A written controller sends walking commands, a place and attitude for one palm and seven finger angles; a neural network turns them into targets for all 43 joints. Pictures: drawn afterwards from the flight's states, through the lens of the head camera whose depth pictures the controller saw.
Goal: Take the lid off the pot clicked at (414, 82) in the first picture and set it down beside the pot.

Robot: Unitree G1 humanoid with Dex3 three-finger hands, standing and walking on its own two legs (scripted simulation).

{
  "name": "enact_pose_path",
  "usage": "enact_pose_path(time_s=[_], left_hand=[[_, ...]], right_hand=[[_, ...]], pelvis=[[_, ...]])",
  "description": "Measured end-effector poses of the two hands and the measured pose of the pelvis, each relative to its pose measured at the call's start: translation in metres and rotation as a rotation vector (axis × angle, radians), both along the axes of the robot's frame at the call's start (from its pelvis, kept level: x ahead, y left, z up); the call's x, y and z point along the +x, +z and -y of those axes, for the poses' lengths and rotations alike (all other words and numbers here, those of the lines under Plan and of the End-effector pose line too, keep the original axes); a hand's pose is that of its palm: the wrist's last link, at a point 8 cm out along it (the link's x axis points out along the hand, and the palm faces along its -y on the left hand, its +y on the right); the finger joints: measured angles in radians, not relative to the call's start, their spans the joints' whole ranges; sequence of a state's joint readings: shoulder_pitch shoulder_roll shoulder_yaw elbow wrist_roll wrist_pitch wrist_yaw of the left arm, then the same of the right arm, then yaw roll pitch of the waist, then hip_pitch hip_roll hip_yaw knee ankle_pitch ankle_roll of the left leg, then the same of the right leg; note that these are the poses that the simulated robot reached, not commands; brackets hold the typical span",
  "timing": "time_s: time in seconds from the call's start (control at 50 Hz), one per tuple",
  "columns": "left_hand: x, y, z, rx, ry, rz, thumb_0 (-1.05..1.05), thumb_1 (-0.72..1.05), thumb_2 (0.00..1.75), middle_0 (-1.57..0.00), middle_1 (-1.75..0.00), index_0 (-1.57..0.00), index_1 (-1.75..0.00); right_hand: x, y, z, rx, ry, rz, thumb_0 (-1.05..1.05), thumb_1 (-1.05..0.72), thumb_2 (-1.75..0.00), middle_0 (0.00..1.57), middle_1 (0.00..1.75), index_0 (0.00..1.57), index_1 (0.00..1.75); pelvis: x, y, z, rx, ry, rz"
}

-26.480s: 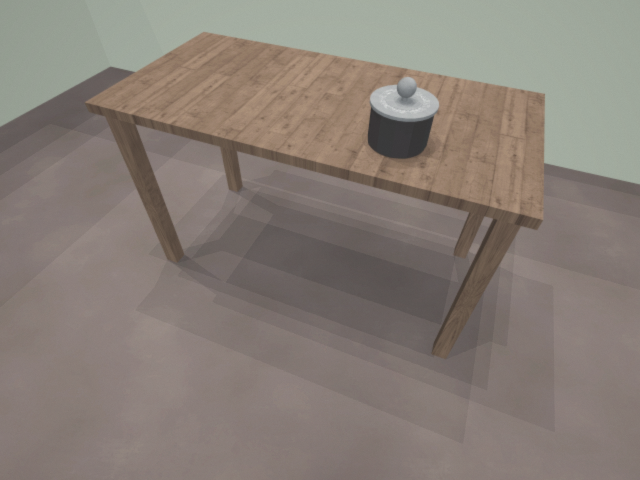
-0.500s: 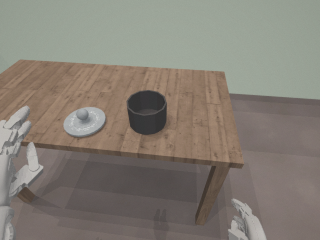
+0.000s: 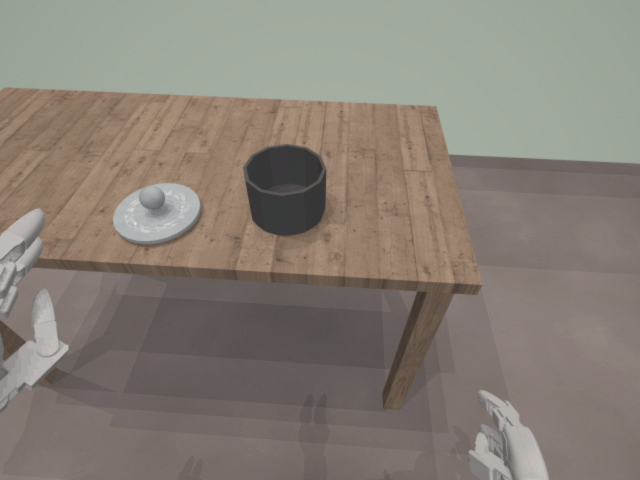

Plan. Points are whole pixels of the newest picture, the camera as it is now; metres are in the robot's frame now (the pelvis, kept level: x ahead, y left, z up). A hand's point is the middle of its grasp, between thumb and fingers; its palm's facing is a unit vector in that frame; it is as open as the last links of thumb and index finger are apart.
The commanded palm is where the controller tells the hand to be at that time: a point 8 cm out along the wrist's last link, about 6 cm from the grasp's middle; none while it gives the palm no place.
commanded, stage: step back with the hand held close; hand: left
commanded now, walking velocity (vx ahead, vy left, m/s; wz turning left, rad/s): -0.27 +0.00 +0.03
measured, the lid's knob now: (152, 197) +0.57 +0.36 -0.01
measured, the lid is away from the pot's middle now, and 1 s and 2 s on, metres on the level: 0.25 0.25 0.25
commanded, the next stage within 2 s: stop stepping back and stand still in 0.68 s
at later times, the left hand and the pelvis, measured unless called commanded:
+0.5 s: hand (0, 441) +0.12 +0.25 +0.17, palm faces +0.31 -0.84 -0.43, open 7.4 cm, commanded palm +0.05 +0.29 +0.19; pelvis -0.08 +0.01 +0.00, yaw -1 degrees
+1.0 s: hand out of the picture +0.04 +0.24 +0.15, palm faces +0.19 -0.88 -0.43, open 7.4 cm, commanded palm -0.04 +0.29 +0.19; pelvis -0.19 +0.02 +0.00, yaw -3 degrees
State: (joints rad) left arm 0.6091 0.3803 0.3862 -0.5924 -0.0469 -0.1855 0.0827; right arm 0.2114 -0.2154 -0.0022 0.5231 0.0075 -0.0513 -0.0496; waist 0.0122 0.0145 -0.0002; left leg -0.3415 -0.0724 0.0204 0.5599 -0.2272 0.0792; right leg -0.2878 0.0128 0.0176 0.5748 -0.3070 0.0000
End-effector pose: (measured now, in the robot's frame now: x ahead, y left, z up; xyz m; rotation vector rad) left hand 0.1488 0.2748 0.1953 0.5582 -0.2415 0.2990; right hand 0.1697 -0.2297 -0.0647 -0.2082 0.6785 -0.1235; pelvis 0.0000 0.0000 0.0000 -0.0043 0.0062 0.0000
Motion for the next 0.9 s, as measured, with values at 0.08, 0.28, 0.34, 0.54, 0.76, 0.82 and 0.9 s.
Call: enact_pose_path(time_s=[0.08,0.28,0.34,0.54,0.76,0.82,0.9], left_hand=[[-0.011,-0.010,0.003,-0.048,-0.010,-0.011,0.01,0.89,0.90,-0.21,-0.30,-0.21,-0.30],[-0.046,-0.014,-0.016,-0.043,-0.030,0.030,0.01,0.88,0.90,-0.21,-0.30,-0.21,-0.30],[-0.053,0.000,-0.025,-0.013,-0.009,0.060,0.02,0.88,0.90,-0.21,-0.30,-0.21,-0.30],[-0.072,-0.016,-0.003,-0.055,-0.097,0.008,0.01,0.89,0.90,-0.20,-0.30,-0.21,-0.30],[-0.143,0.016,0.006,0.017,-0.197,0.191,0.01,0.88,0.90,-0.21,-0.30,-0.22,-0.30],[-0.136,0.001,-0.011,-0.046,-0.144,0.212,0.01,0.88,0.90,-0.21,-0.30,-0.22,-0.30],[-0.120,-0.020,-0.030,-0.130,-0.078,0.145,0.01,0.89,0.90,-0.21,-0.30,-0.21,-0.30]], right_hand=[[-0.016,-0.005,0.001,0.004,0.000,-0.034,0.01,-0.91,-0.90,0.21,0.30,0.20,0.30],[-0.057,0.007,0.000,-0.100,-0.032,-0.053,0.01,-0.91,-0.90,0.21,0.30,0.20,0.30],[-0.063,0.011,-0.009,-0.086,-0.018,-0.027,0.01,-0.91,-0.90,0.20,0.30,0.20,0.30],[-0.086,0.004,-0.022,-0.025,0.036,-0.007,0.01,-0.90,-0.90,0.21,0.30,0.20,0.30],[-0.162,0.003,0.011,-0.072,-0.096,-0.005,0.01,-0.90,-0.90,0.21,0.30,0.20,0.30],[-0.176,-0.005,0.018,-0.096,-0.113,-0.017,0.01,-0.91,-0.90,0.21,0.30,0.20,0.30],[-0.195,0.000,0.007,-0.103,-0.125,-0.024,0.02,-0.91,-0.90,0.20,0.30,0.20,0.30]], pelvis=[[-0.014,-0.001,0.002,-0.028,0.022,-0.002],[-0.039,-0.002,-0.012,-0.051,0.031,0.006],[-0.048,0.004,-0.015,-0.069,0.037,-0.015],[-0.098,0.001,-0.006,-0.050,-0.033,-0.084],[-0.131,-0.007,-0.007,-0.073,-0.027,0.015],[-0.133,-0.014,-0.018,-0.085,-0.010,-0.001],[-0.162,-0.010,-0.023,-0.051,-0.020,-0.006]])
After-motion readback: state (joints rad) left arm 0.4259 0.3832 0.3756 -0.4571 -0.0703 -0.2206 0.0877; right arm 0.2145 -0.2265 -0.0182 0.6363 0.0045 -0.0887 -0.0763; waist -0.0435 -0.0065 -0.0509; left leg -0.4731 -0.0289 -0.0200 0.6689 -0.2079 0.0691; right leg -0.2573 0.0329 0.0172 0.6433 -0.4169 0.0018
